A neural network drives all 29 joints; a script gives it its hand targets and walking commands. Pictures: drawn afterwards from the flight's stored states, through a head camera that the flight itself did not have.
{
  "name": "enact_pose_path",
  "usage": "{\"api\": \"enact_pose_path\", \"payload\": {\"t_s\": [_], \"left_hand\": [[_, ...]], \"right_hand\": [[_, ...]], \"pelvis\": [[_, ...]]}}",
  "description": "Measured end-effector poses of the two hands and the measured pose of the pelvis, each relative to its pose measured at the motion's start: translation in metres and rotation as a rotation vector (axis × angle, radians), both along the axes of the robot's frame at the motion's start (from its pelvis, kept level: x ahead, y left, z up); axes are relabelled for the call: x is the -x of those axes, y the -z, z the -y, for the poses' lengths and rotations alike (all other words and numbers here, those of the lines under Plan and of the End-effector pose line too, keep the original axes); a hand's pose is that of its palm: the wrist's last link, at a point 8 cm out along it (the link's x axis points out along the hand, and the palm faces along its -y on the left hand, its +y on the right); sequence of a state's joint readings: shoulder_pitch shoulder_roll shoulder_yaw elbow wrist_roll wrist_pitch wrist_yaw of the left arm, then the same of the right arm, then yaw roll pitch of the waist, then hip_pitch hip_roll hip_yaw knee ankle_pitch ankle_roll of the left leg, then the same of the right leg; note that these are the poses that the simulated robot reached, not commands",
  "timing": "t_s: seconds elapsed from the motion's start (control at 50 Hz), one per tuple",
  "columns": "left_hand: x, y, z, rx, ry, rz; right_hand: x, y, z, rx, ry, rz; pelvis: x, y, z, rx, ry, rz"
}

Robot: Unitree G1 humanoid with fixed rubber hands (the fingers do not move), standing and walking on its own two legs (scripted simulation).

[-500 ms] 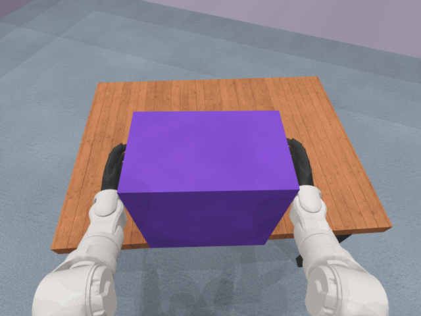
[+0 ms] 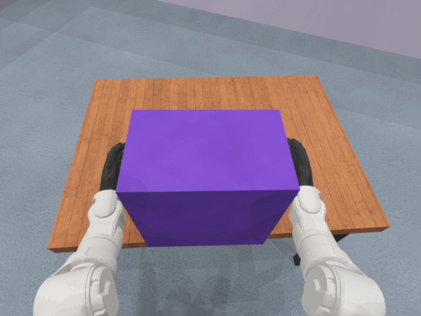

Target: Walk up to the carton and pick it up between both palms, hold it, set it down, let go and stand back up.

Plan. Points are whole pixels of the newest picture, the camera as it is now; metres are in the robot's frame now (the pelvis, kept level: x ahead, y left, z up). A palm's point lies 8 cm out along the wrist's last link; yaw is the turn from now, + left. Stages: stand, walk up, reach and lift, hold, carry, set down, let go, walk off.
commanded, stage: set down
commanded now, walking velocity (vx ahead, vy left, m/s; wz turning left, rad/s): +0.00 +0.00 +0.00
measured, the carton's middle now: (206, 186) +0.40 +0.04 -0.04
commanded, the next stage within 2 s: none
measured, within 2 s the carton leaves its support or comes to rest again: neither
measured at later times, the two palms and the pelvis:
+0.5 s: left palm (113, 183) +0.38 +0.23 -0.01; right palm (300, 180) +0.41 -0.16 +0.00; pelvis +0.00 +0.00 -0.02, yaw -2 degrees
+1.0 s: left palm (97, 162) +0.39 +0.25 +0.05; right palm (329, 162) +0.42 -0.20 +0.05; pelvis -0.03 -0.01 -0.03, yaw -1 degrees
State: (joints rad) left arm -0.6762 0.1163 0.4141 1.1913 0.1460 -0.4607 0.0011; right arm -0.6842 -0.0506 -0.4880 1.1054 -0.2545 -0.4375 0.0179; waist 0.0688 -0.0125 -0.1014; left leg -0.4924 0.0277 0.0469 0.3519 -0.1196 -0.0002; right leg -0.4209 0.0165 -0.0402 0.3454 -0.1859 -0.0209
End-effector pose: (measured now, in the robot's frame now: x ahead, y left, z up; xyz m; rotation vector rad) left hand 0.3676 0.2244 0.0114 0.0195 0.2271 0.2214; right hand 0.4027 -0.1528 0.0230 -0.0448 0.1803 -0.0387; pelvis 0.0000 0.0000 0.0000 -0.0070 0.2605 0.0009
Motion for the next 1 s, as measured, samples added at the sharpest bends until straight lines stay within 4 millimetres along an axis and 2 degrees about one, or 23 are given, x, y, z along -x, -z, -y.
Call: {"api": "enact_pose_path", "payload": {"t_s": [0.32,0.42,0.52,0.6,0.72,0.78,0.82,1.0], "left_hand": [[-0.003,0.003,-0.001,-0.022,0.002,-0.02],[-0.007,0.015,-0.002,-0.002,-0.008,-0.089],[-0.012,0.02,-0.008,0.011,-0.026,-0.078],[-0.012,0.021,-0.019,-0.009,-0.024,-0.08],[-0.005,0.019,-0.042,-0.058,-0.048,-0.081],[-0.003,0.014,-0.048,-0.066,-0.047,-0.066],[-0.004,0.008,-0.048,-0.062,-0.033,-0.046],[-0.02,-0.043,-0.022,-0.001,0.043,0.022]], "right_hand": [[-0.003,0.001,0.002,0.014,-0.018,-0.025],[-0.005,0.018,0.006,0.042,-0.045,-0.154],[-0.011,0.024,0.01,0.019,-0.013,-0.143],[-0.019,0.022,0.025,0.027,0.015,-0.118],[-0.024,0.018,0.063,0.039,0.066,-0.093],[-0.025,0.014,0.076,0.041,0.061,-0.076],[-0.025,0.009,0.079,0.034,0.041,-0.062],[-0.022,-0.032,0.051,-0.012,-0.044,-0.04]], "pelvis": [[0.002,0.003,-0.001,0.001,0.014,-0.018],[0.002,0.009,-0.001,0.009,0.028,-0.072],[0.003,0.02,0.0,0.018,0.032,-0.123],[0.006,0.027,0.0,0.019,0.018,-0.146],[0.014,0.034,0.002,0.019,0.019,-0.177],[0.018,0.036,0.004,0.018,0.022,-0.186],[0.021,0.036,0.005,0.019,0.024,-0.188],[0.032,0.031,0.01,0.009,0.019,-0.144]]}}
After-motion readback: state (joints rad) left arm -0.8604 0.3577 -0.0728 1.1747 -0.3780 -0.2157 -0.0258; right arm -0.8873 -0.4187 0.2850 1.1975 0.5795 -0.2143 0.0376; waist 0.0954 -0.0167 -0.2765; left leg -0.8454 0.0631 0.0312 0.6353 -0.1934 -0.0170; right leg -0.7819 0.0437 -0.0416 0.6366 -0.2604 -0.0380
